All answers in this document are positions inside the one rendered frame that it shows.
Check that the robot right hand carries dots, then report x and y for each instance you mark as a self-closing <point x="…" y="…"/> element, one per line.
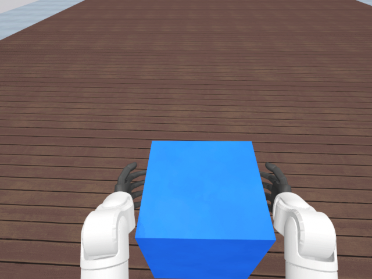
<point x="279" y="185"/>

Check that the carton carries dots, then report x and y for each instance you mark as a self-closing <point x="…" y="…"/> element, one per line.
<point x="203" y="213"/>

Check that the robot left hand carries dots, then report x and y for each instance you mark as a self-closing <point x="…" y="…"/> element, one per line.
<point x="124" y="179"/>

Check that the right robot forearm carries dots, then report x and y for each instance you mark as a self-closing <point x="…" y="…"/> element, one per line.
<point x="310" y="249"/>

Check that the left robot forearm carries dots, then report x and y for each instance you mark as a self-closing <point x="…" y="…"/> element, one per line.
<point x="104" y="238"/>

